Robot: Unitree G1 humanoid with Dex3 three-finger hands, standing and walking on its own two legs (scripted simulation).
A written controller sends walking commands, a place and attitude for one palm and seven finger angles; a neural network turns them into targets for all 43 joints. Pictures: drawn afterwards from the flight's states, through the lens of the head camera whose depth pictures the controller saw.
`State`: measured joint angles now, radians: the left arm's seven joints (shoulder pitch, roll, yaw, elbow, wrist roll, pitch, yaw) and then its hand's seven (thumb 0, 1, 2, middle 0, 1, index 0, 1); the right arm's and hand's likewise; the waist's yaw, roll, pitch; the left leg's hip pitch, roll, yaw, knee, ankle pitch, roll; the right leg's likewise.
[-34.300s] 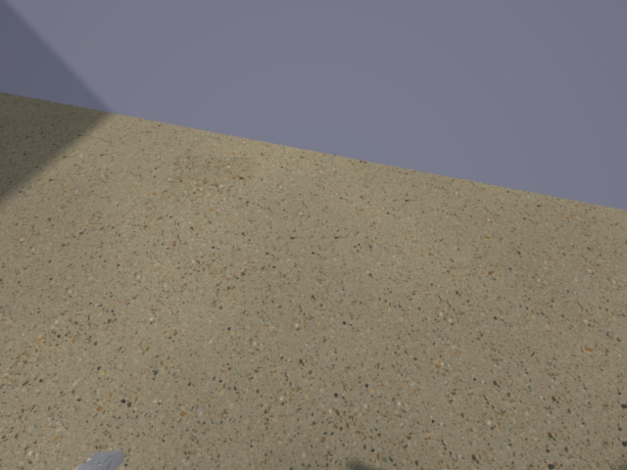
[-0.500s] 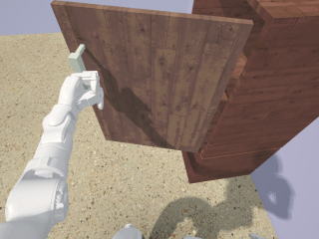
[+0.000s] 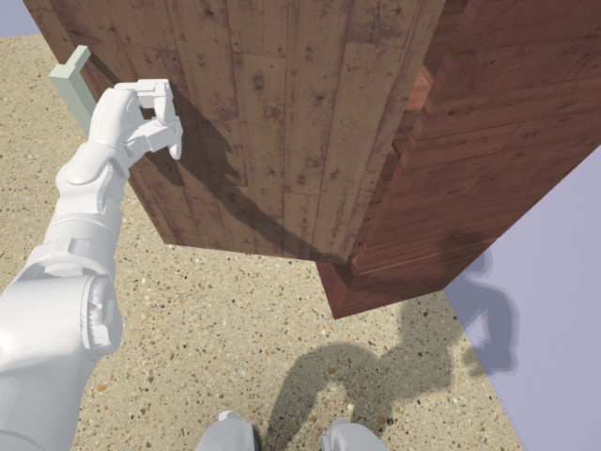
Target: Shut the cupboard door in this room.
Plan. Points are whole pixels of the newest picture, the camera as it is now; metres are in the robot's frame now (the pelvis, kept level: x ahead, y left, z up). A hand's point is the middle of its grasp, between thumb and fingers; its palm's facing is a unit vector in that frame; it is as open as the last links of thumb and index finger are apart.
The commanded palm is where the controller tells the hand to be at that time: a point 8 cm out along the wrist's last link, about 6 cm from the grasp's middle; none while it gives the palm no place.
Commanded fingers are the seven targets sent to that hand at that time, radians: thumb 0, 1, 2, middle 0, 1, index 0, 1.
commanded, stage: push the door shut along its arc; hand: left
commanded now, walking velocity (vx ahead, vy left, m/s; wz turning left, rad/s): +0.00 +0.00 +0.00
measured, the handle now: (100, 114) +0.54 +0.21 +0.11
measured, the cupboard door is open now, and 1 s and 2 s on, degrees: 68 54 54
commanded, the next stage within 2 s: pull the fist back off the door in 0.54 s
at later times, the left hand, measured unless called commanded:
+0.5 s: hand (186, 115) +0.52 +0.10 +0.12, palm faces -0.36 -0.93 +0.01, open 3.5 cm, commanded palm +0.55 +0.12 +0.12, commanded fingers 0.00 0.90 0.90 -1.30 -1.50 -1.30 -1.50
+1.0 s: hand (220, 108) +0.55 +0.06 +0.10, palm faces +0.07 -1.00 -0.01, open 3.1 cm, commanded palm +0.51 +0.11 +0.12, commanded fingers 0.00 0.90 0.90 -1.30 -1.50 -1.30 -1.50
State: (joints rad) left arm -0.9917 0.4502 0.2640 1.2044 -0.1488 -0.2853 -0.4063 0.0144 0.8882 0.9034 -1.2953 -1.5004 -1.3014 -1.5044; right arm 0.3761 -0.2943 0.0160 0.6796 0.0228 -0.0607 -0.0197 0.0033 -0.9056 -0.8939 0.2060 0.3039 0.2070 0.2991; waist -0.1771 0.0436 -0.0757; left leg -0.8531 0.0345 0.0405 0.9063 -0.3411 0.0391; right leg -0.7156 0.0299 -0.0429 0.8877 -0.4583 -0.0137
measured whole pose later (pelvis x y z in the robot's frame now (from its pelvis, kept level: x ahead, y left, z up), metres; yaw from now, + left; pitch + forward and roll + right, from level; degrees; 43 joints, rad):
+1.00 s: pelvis +0.01 -0.01 -0.01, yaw -1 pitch +21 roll -2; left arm -1.09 0.30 0.34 1.21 0.01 -0.27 0.12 0.01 0.90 0.91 -1.29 -1.50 -1.30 -1.50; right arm 0.48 -0.23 0.00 0.70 -0.05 -0.03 0.08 0.00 -0.91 -0.89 0.20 0.30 0.21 0.30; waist -0.20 0.08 -0.12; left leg -0.96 0.06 0.03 0.96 -0.37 0.02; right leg -0.83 0.05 -0.04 0.94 -0.48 -0.03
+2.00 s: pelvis +0.02 -0.02 +0.03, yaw +0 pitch +6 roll +0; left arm -0.31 0.18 0.14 0.43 -0.19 -0.19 -0.02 0.02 0.90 0.90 -1.30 -1.50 -1.30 -1.50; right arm 0.35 -0.26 -0.01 0.67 0.06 -0.01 0.00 0.01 -0.91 -0.89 0.20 0.30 0.20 0.30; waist -0.03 0.05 -0.08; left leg -0.51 0.03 0.06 0.71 -0.31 0.01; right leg -0.39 0.03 -0.01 0.72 -0.43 -0.03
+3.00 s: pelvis +0.02 +0.01 +0.06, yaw +1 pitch -4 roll +0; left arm 0.49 0.36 0.34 -0.37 -0.10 -0.05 0.10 0.01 0.89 0.90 -0.27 -0.37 -0.28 -0.38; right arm 0.20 -0.25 0.01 0.64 0.03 -0.06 -0.07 0.01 -0.91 -0.89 0.20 0.30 0.20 0.30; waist 0.07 0.08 0.01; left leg -0.16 -0.02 0.06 0.41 -0.19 0.04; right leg -0.02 0.00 -0.02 0.37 -0.28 0.00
